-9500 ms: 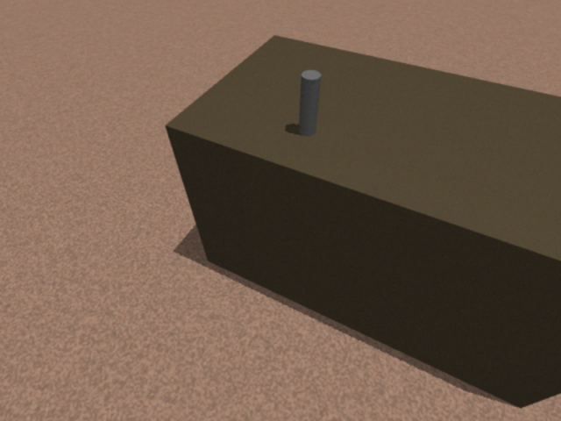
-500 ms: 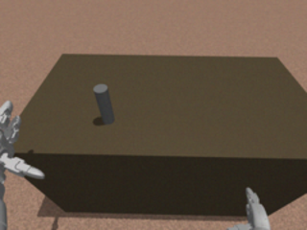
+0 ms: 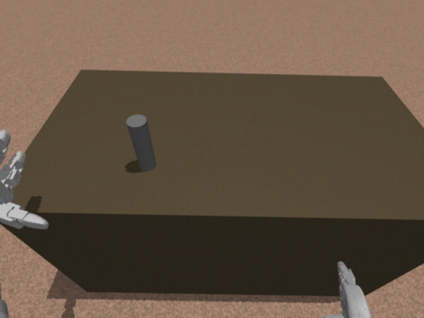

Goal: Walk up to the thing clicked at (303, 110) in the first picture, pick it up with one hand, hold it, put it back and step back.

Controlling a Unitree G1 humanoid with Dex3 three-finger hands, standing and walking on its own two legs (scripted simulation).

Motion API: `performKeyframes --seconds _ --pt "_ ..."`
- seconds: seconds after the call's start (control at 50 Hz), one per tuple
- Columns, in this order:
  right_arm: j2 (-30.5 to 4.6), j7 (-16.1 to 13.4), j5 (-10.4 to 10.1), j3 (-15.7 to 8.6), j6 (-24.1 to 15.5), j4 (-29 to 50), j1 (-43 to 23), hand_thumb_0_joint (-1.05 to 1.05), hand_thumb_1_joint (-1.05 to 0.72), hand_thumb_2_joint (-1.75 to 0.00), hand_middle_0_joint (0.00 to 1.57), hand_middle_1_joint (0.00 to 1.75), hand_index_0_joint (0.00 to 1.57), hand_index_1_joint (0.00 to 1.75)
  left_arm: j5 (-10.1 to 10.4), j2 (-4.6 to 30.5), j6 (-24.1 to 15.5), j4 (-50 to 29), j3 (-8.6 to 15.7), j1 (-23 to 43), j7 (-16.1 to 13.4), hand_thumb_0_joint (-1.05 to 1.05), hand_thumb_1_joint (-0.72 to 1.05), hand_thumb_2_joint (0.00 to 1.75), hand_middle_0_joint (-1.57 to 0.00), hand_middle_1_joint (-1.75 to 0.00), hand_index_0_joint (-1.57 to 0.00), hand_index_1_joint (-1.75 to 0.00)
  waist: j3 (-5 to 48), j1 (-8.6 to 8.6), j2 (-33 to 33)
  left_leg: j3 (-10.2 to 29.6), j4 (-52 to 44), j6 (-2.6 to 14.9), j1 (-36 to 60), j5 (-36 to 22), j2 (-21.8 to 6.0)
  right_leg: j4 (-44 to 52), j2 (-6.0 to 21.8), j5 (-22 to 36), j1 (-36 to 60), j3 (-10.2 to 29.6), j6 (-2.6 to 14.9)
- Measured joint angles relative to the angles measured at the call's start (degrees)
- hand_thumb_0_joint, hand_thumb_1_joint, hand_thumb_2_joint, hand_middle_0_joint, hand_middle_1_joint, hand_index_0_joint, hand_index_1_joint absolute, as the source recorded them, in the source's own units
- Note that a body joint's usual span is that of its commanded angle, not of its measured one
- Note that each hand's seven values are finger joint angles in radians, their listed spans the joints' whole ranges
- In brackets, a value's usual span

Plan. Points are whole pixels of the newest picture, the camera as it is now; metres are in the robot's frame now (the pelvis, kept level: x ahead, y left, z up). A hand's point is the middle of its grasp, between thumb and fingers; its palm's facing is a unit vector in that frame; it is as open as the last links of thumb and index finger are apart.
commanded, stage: go down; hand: left
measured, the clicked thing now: (142, 144) +0.51 +0.19 +0.01
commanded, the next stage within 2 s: approach in 1.88 s
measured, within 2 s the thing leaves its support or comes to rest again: neither
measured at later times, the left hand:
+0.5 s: hand (26, 163) +0.35 +0.35 +0.11, palm faces +0.13 -0.99 +0.00, open 17.5 cm
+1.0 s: hand (22, 155) +0.37 +0.37 +0.12, palm faces +0.13 -0.99 +0.00, open 17.4 cm
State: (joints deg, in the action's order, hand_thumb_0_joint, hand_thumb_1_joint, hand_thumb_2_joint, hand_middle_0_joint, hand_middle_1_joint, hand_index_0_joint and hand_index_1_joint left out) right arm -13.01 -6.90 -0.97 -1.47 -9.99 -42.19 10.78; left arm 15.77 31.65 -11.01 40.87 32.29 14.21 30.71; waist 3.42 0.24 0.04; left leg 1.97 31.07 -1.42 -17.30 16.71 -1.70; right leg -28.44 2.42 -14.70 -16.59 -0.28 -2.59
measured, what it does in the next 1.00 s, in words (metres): stands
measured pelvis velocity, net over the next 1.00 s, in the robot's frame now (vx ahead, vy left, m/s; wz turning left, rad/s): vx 0.00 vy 0.00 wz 0.00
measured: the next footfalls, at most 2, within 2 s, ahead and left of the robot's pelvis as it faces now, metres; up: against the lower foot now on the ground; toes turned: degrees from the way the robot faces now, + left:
none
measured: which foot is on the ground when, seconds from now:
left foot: down 0.00-1.00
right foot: down 0.00-1.00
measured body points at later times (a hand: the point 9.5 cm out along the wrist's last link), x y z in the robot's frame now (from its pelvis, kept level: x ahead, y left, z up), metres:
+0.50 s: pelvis +0.00 +0.00 -0.01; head +0.03 +0.03 +0.44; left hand +0.34 +0.41 +0.12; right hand +0.15 -0.25 -0.08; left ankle -0.01 +0.13 -0.73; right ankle +0.00 -0.15 -0.73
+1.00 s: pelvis +0.00 +0.00 -0.02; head +0.04 +0.03 +0.43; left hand +0.36 +0.42 +0.12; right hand +0.16 -0.25 -0.08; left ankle -0.01 +0.13 -0.73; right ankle +0.00 -0.15 -0.73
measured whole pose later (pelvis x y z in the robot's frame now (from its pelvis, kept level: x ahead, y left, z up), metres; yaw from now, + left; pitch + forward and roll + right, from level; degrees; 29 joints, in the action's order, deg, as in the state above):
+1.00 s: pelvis +0.00 +0.00 -0.02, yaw +0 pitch +11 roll -2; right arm -13.1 -7.3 0.5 2.1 -12.8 -36.2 11.7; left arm 12.6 45.4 -10.6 59.8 36.1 31.8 35.9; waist 6.2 4.5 1.0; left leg 2.7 41.5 -1.3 -31.6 20.6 -2.2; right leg -37.0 1.8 -17.6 -30.0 -0.5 -2.8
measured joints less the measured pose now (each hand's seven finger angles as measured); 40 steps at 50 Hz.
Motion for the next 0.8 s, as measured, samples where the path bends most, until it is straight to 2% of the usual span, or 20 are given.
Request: performKeyframes --seconds 0.12,0.2,0.36,0.54,0.68,0.8 --pt "0.0 -0.9 0.4 1.6 -1.1 -0.2 -1.4 -0.01 0.52 -0.05 0.06 0.06 0.05 0.05 0.4 4.2 0.0 6.1 0.7 5.0 3.9 -0.02 -0.47 0.09 -0.04 -0.04 -0.03 -0.03 0.0 1.05 0.7 0.5 0.6 -0.12 -1.6 -0.1 0.0 -0.7 0.0 -0.1 -1.5 -0.4 0.15" --pt "-0.2 -1.1 0.8 2.4 -1.7 1.3 -1.0 -0.01 0.52 -0.05 0.06 0.06 0.06 0.05 -0.1 6.2 0.6 9.6 1.0 7.4 5.2 -0.02 -0.50 0.09 -0.04 -0.04 -0.03 -0.03 0.3 1.86 0.8 0.5 1.2 -0.12 -3.1 0.0 -0.1 -1.0 -0.1 0.0 -2.9 -0.4 0.15" --pt "-0.6 -1.2 1.0 2.7 -2.1 3.3 1.1 -0.01 0.52 -0.05 0.06 0.06 0.06 0.05 -0.9 8.1 0.1 12.8 2.7 10.8 4.2 -0.02 -0.53 0.08 -0.04 -0.04 -0.04 -0.03 0.6 2.71 1.2 0.2 3.2 0.07 -6.0 0.8 -0.1 -2.6 -0.2 -0.4 -5.7 0.0 -0.06" --pt "-0.1 -0.8 1.1 2.8 -2.4 2.8 0.2 -0.01 0.52 -0.05 0.06 0.06 0.06 0.05 -2.0 9.6 0.1 15.1 2.2 13.0 4.1 -0.02 -0.53 0.08 -0.04 -0.04 -0.04 -0.04 2.0 3.23 1.1 0.1 5.7 0.22 -9.1 2.1 -0.3 -4.0 -0.4 -1.0 -8.4 0.2 -0.25" --pt "-0.1 -0.6 1.0 2.4 -2.5 2.7 0.3 -0.01 0.52 -0.05 0.06 0.06 0.06 0.05 -1.9 10.4 0.0 15.2 3.0 13.4 4.2 -0.02 -0.52 0.07 -0.05 -0.04 -0.05 -0.04 2.6 3.26 0.7 0.1 7.2 0.37 -10.3 3.0 -0.4 -5.1 -0.5 -1.8 -9.5 0.2 -0.41" --pt "-0.1 -0.6 1.1 3.0 -2.5 3.2 0.1 -0.01 0.52 -0.05 0.06 0.06 0.06 0.05 -2.2 11.6 0.3 16.7 2.7 14.7 4.9 -0.02 -0.52 0.08 -0.05 -0.04 -0.05 -0.04 3.0 3.41 0.7 0.3 8.3 0.32 -11.7 3.4 -0.4 -6.2 -0.5 -2.3 -10.8 0.0 -0.37"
